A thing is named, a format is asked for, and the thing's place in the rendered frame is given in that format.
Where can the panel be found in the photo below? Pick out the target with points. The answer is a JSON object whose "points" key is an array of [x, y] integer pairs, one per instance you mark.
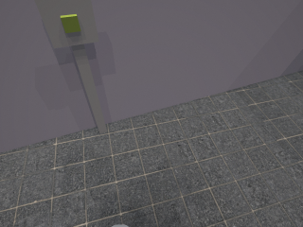
{"points": [[51, 12]]}

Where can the button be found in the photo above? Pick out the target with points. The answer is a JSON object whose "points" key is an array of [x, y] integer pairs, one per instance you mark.
{"points": [[70, 23]]}

